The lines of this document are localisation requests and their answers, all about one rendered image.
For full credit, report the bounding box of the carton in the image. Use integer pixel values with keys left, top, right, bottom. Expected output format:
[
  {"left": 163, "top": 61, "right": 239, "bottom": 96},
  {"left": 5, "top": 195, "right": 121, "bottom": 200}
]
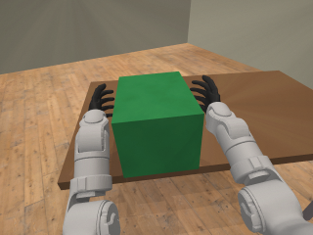
[{"left": 112, "top": 71, "right": 204, "bottom": 178}]

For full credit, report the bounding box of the robot left forearm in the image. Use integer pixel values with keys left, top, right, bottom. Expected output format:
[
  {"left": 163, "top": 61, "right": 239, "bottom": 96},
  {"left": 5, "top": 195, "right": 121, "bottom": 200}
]
[{"left": 63, "top": 109, "right": 112, "bottom": 235}]

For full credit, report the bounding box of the left robot upper arm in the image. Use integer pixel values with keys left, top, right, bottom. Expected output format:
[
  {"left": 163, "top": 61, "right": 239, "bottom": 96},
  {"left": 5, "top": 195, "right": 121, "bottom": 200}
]
[{"left": 63, "top": 200, "right": 121, "bottom": 235}]

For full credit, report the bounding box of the right robot hand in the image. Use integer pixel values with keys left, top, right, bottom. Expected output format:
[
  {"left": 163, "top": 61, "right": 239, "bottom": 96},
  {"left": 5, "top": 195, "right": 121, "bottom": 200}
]
[{"left": 190, "top": 75, "right": 221, "bottom": 114}]

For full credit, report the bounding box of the robot right forearm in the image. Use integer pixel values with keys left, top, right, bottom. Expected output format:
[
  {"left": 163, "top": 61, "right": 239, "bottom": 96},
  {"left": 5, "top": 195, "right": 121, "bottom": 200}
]
[{"left": 205, "top": 102, "right": 303, "bottom": 217}]

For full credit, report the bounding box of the table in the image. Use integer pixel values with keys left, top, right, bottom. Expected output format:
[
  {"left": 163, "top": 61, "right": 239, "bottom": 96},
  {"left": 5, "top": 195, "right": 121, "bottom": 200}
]
[{"left": 57, "top": 70, "right": 313, "bottom": 221}]

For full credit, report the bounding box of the right robot upper arm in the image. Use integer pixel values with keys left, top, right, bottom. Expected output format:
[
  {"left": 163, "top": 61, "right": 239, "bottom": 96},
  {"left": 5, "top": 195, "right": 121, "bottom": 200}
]
[{"left": 238, "top": 179, "right": 313, "bottom": 235}]

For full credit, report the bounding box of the left robot hand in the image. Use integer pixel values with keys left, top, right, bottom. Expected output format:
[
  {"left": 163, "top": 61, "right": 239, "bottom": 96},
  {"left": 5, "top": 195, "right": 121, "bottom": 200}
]
[{"left": 88, "top": 83, "right": 114, "bottom": 118}]

